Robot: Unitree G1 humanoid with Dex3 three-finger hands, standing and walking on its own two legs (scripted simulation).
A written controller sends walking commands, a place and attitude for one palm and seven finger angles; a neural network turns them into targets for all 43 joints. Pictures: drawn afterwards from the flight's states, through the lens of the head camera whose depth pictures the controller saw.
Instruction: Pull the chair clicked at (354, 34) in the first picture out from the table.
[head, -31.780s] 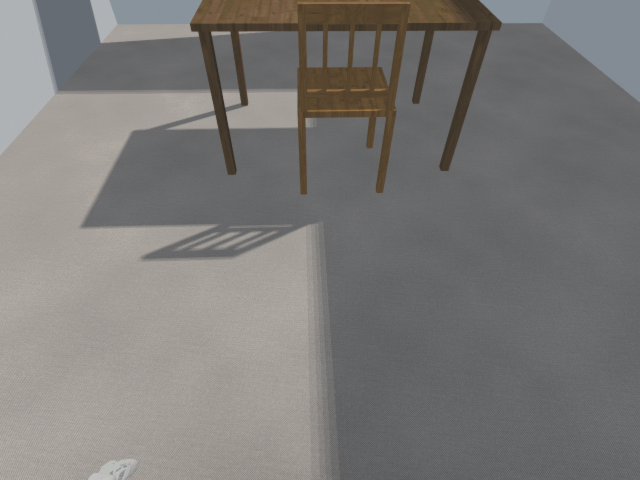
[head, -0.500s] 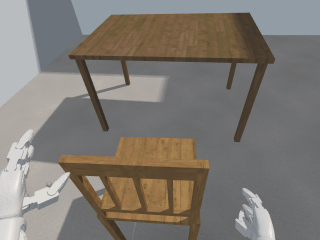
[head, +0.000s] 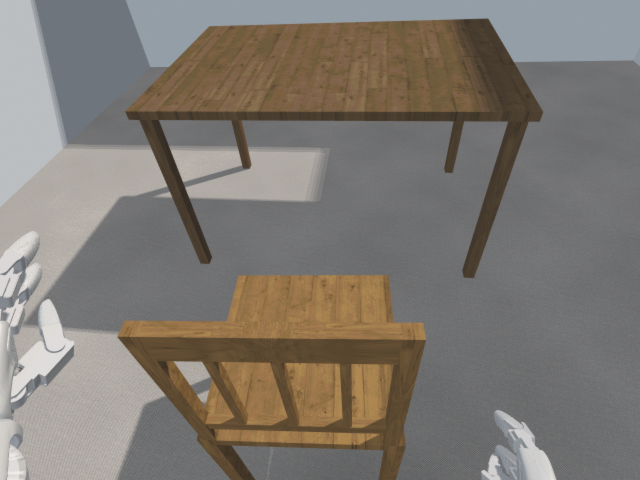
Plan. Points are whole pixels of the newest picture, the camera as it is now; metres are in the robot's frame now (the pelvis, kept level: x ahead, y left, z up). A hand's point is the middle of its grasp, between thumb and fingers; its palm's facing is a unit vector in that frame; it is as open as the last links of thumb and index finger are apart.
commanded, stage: draw the hand back to the body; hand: left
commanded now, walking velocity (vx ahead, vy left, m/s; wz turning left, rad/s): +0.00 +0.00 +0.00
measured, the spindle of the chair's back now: (286, 392) +0.28 +0.10 -0.12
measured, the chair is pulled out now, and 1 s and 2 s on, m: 0.64 0.64 0.64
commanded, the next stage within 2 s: step back with the hand held close in 0.02 s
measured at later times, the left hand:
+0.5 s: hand (72, 347) +0.19 +0.26 +0.16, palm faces +0.34 -0.75 -0.56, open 7.4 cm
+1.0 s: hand (12, 431) +0.11 +0.26 +0.17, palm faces +0.45 -0.72 -0.53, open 7.4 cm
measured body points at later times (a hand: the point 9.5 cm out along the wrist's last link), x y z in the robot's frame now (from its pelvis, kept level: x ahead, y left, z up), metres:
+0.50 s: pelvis -0.02 +0.01 +0.00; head +0.03 -0.01 +0.45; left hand +0.17 +0.30 +0.19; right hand +0.16 -0.23 -0.10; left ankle -0.06 +0.12 -0.74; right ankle +0.04 -0.13 -0.74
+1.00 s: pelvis -0.09 -0.01 -0.01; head -0.07 -0.01 +0.44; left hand +0.08 +0.30 +0.19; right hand +0.08 -0.26 -0.09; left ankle -0.06 +0.12 -0.74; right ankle +0.04 -0.13 -0.73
